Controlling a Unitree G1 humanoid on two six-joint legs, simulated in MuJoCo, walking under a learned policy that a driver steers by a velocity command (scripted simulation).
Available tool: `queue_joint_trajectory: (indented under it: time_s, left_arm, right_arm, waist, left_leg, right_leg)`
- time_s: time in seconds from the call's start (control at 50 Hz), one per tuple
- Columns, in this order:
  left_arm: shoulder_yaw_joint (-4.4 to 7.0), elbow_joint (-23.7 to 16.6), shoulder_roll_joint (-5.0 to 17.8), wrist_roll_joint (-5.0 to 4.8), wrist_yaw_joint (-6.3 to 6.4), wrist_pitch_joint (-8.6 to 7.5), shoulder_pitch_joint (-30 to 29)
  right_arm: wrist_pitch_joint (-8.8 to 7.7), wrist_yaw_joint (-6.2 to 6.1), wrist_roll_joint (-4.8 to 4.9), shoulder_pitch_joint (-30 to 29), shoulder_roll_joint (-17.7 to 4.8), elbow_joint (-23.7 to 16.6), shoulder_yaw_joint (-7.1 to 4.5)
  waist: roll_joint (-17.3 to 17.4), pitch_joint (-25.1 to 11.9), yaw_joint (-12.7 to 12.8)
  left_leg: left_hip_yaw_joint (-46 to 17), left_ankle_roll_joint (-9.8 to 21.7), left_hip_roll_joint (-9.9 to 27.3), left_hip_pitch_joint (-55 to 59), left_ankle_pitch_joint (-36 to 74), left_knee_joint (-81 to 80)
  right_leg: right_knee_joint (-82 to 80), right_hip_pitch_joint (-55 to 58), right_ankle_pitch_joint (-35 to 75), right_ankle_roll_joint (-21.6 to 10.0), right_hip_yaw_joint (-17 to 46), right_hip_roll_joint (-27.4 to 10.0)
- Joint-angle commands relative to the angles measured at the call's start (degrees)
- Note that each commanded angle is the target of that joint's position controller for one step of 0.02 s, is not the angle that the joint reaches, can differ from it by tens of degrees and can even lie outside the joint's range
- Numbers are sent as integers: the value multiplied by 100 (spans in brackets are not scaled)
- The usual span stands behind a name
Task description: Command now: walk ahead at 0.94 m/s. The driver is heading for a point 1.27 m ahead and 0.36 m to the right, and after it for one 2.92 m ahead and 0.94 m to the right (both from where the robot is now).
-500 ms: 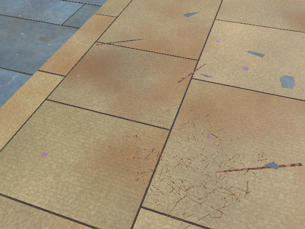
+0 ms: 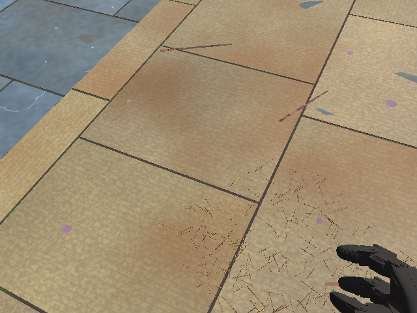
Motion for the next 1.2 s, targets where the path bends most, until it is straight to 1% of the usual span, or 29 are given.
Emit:
queue_joint_trajectory:
  time_s: [0.02, 0.08, 0.1, 0.12, 0.14, 0.16, 0.18, 0.2, 0.24, 0.32, 0.46, 0.54, 0.56, 0.58, 0.6, 0.62, 0.66, 0.68, 0.74, 0.8, 0.86, 0.94, 0.98, 1.02, 1.04, 1.06, 1.08, 1.12, 1.2]
  left_arm:
    - [275, -106, 1199, 44, 54, 20, 23]
    - [385, -67, 1527, 239, 110, 192, -360]
    - [284, -330, 1158, 339, 136, 148, -447]
    - [36, -424, 169, 97, 13, -83, 249]
    - [242, -504, 1003, -241, -40, -292, -420]
    - [290, -791, 1115, -453, -57, -338, -1270]
    - [228, -918, 895, -381, -52, -332, -1607]
    - [277, -923, 819, -250, -32, -251, -1720]
    - [297, -765, 614, -249, -76, 42, -1155]
    - [297, -980, 530, -168, -12, 304, -1716]
    - [282, -1585, 581, -134, -389, 59, -3202]
    - [626, -1562, 1284, -257, -473, 180, -1905]
    - [851, -1216, 1745, -215, -408, 280, -565]
    - [988, -942, 2013, -235, -263, 412, 379]
    - [990, -1061, 2319, -93, -231, 377, -194]
    - [828, -1329, 1778, 71, -244, 217, -375]
    - [710, -1303, 1245, 92, -328, -18, -584]
    - [690, -1389, 1184, 59, -344, -88, -1005]
    - [644, -1539, 1112, -47, -218, -83, -1537]
    - [609, -1432, 1044, -114, -14, -40, -1324]
    - [661, -1274, 1149, -108, 51, 55, -1132]
    - [650, -923, 955, -171, 92, 52, -706]
    - [715, -853, 1097, -78, 103, 124, -737]
    - [640, -1128, 1119, 228, -28, 156, -1467]
    - [436, -1093, 277, 63, -60, 95, -213]
    - [291, -1021, 399, -278, -50, 48, -16]
    - [368, -1127, 873, -305, -24, 40, -959]
    - [349, -1501, 889, -38, -52, -86, -2375]
    - [290, -1529, 528, -93, -127, -35, -2210]
  right_arm:
    - [-146, 86, 32, -1053, -448, -714, -129]
    - [61, -158, 104, 1539, -1118, -145, -454]
    - [160, -291, 39, 2929, -1523, 270, -536]
    - [47, -226, -49, 3021, -1701, 394, -559]
    - [42, -279, -168, 2943, -1067, 499, -455]
    - [20, -316, -280, 2676, -807, 530, -384]
    - [-44, -284, -309, 2385, -800, 660, -384]
    - [-123, -251, -355, 2009, -601, 714, -341]
    - [-196, -215, -329, 1565, -278, 841, -269]
    - [-251, -241, -258, 1319, -481, 1034, -324]
    - [-190, -473, -259, 2076, -1030, 1247, -355]
    - [196, -643, -289, 1805, -1714, 1059, -518]
    - [239, -621, -267, 1478, -1759, 914, -536]
    - [150, -552, -178, 1208, -1471, 870, -472]
    - [-116, -403, -201, 1971, -162, 459, -117]
    - [-418, -330, -47, 1804, -479, 213, -40]
    - [-558, -358, 36, 749, -804, -48, -122]
    - [-525, -394, -84, 864, -723, 2, -116]
    - [-286, -428, -253, 1093, -847, 97, -214]
    - [-207, -479, -363, 42, -597, -299, -127]
    - [-226, -420, -268, -586, -359, -544, -93]
    - [-309, -369, -72, -769, -721, -610, -267]
    - [-357, -373, -43, -202, -1022, -507, -440]
    - [-271, -476, 25, 2155, -1335, -100, -597]
    - [-244, -422, -165, 2855, -1785, 162, -653]
    - [-270, -274, -173, 3166, -1534, 422, -622]
    - [-209, -327, -131, 2811, -983, 370, -523]
    - [-134, -307, -277, 2423, -880, 528, -452]
    - [-172, -199, -164, 2151, -357, 821, -225]
  waist:
    - [-983, 728, -337]
    - [-1405, -851, -1879]
    - [-647, -1892, -2181]
    - [1850, -3062, -1390]
    - [1407, -2615, -1702]
    - [923, -1409, -1670]
    - [-147, -722, -1364]
    - [-316, -345, -1031]
    - [177, -54, -528]
    - [117, 831, -423]
    - [-288, 1030, -886]
    - [720, -7, 98]
    - [686, -703, 744]
    - [4, -818, 1138]
    - [-2554, -815, -181]
    - [-1816, -1839, -42]
    - [273, -464, -274]
    - [473, -224, -617]
    - [331, 210, -982]
    - [104, 665, -628]
    - [-376, 565, -211]
    - [-705, 461, 4]
    - [-839, 110, -378]
    - [-956, -1393, -1748]
    - [1455, -2514, -1147]
    - [2601, -2572, -1235]
    - [1561, -1382, -1469]
    - [-211, -133, -1372]
    - [244, 256, -674]
  left_leg:
    - [423, 237, -492, 747, -527, -438]
    - [383, 706, -687, 3949, -1067, -385]
    - [-1199, 878, 526, 6491, -2183, 156]
    - [-4705, 1890, 1841, 8157, -4859, -1143]
    - [-5191, 1559, 1705, 7766, -5378, -2040]
    - [-3981, 1288, 1600, 6785, -4481, -2005]
    - [-3234, 1150, 1442, 5617, -3548, -2212]
    - [-2562, 1001, 1201, 4729, -3017, -2321]
    - [-1775, 960, 1077, 3655, -2657, -2661]
    - [-181, 636, 835, 2699, -1406, -3158]
    - [1123, 109, 744, 4202, 777, -3144]
    - [1251, -21, 1073, 5354, 6018, -621]
    - [1073, 89, 1038, 4750, 5825, 903]
    - [1104, -80, 400, 3452, 2993, 3215]
    - [301, -416, -924, 620, -3737, 5739]
    - [-1087, -45, -872, -128, -3622, 5980]
    - [-1149, 319, -358, -44, -2800, 4705]
    - [-1202, 244, -185, 294, -2624, 4211]
    - [-1147, -188, 86, 946, -2406, 3167]
    - [-702, -543, -50, 1254, -1474, 1458]
    - [-423, -651, -395, 2235, 12, -106]
    - [-660, -537, -261, 2160, 338, -921]
    - [-471, -286, -410, 2479, -344, -946]
    - [-744, 177, 72, 5184, -1209, -202]
    - [-3547, 1197, 1412, 7443, -3125, -600]
    - [-5895, 1448, 1951, 7723, -5471, -1941]
    - [-5313, 1186, 1730, 6957, -5582, -2149]
    - [-3669, 981, 1183, 5188, -3552, -2185]
    - [-2503, 1014, 776, 4043, -2501, -2571]
  right_leg:
    - [427, -502, 5668, -738, 132, -1338]
    - [3526, -980, 8520, -508, -42, -1388]
    - [5581, -2919, 5815, -492, 147, -1013]
    - [7741, -4962, 119, -204, 764, 352]
    - [8096, -5663, 64, -429, 1259, 63]
    - [8203, -5977, 190, -451, 1017, -193]
    - [7830, -5825, 421, -445, 929, -430]
    - [7423, -5532, 710, -429, 909, -686]
    - [7223, -4964, 872, -314, 954, -981]
    - [6587, -5463, 1581, -96, 825, -1058]
    - [3765, -5380, 3604, -445, -307, -494]
    - [3814, -3802, 2043, -808, -1033, 391]
    - [3821, -2092, 1769, -1014, -779, 487]
    - [3376, -584, 1769, -1186, -122, 328]
    - [2664, 753, 607, -2317, 2852, -712]
    - [1277, 1193, -1538, -2673, 5143, -1317]
    - [669, -441, -1253, -1896, 4698, -1102]
    - [768, -1231, -688, -1903, 4280, -948]
    - [640, -2529, 541, -1797, 3094, -294]
    - [593, -3499, 1507, -1644, 2322, 113]
    - [672, -3999, 1244, -1236, 2028, 328]
    - [1177, -2546, 1445, -1057, 2352, -148]
    - [1920, -1647, 3629, -929, 2338, -345]
    - [4537, -2432, 4928, -652, 2009, -243]
    - [6983, -4388, 1198, -280, 1528, 651]
    - [7843, -5622, -489, -233, 1356, 625]
    - [7947, -6145, -95, -336, 1143, 225]
    - [7376, -5953, 285, -395, 869, -30]
    - [6251, -5584, 480, -402, 765, -541]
